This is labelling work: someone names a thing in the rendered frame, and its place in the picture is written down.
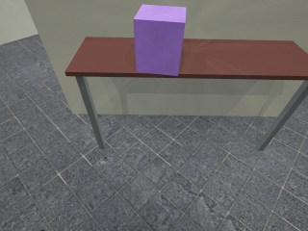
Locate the table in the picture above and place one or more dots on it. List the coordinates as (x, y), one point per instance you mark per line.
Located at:
(244, 59)

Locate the carton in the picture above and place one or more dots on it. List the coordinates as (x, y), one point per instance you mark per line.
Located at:
(158, 34)

